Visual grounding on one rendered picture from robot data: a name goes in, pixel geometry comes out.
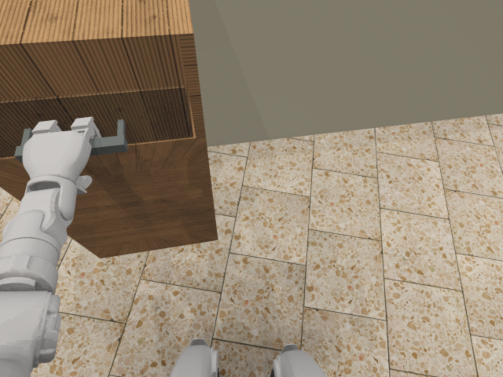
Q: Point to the right robot shin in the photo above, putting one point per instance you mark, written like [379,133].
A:
[289,347]

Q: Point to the left robot upper arm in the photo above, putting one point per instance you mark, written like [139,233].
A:
[29,329]

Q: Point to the robot right thigh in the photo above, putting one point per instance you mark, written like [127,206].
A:
[296,363]

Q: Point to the drawer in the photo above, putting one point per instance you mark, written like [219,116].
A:
[150,114]

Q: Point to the handle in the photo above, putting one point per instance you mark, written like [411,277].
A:
[101,145]

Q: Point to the left robot forearm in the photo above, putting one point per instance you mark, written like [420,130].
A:
[32,240]

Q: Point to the cabinet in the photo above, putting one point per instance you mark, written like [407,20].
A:
[156,195]

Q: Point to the left robot hand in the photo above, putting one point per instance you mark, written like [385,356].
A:
[51,151]

